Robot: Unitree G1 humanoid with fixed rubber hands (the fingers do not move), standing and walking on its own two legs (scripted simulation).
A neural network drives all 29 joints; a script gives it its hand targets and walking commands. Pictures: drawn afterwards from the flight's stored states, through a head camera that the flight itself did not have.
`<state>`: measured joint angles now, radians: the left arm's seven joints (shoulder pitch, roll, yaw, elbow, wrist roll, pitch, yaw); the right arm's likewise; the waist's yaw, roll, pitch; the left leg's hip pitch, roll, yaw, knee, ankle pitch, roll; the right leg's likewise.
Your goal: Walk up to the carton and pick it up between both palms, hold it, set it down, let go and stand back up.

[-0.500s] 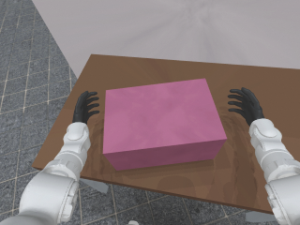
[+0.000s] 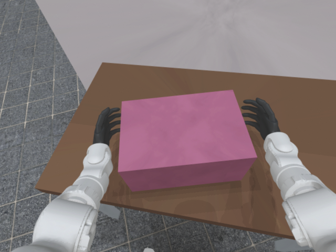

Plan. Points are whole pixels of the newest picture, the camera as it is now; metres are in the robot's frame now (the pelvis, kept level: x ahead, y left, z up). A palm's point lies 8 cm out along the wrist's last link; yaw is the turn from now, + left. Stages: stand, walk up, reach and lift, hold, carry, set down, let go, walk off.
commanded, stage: reach and lift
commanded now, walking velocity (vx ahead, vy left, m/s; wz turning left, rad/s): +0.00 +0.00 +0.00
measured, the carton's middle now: (182, 141) +0.41 +0.02 -0.03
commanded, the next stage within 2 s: none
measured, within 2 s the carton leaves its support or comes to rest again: leaves its support in 1.48 s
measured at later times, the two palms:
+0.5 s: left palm (104, 141) +0.37 +0.22 +0.01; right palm (267, 129) +0.43 -0.19 +0.02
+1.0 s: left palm (105, 141) +0.37 +0.22 +0.01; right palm (261, 130) +0.43 -0.17 +0.01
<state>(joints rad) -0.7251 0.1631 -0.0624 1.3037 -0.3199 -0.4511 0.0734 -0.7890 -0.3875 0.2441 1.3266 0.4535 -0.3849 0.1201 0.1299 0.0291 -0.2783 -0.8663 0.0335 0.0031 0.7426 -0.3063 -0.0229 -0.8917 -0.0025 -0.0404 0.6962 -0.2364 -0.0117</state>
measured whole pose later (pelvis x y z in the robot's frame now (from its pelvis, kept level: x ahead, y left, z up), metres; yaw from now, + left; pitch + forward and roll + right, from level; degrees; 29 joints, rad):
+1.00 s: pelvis +0.00 +0.00 +0.00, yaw +0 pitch +25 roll -1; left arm -0.73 0.12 0.01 1.37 -0.32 -0.50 0.10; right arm -0.80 -0.32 0.16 1.35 0.36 -0.42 0.07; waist 0.12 0.04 -0.29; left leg -0.87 0.03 0.00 0.75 -0.31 -0.02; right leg -0.89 0.00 -0.04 0.70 -0.24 -0.01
